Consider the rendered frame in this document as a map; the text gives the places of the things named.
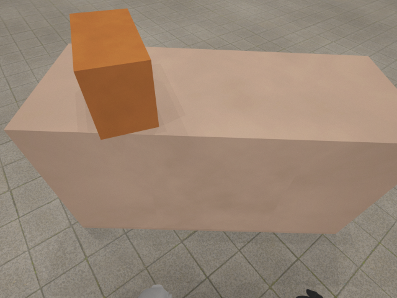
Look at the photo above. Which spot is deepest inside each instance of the pedestal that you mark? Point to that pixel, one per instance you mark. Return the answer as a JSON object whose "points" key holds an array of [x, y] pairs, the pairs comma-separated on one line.
{"points": [[247, 142]]}

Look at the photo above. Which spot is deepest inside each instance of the carton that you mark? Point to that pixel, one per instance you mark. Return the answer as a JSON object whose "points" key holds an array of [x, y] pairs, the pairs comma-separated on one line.
{"points": [[114, 72]]}

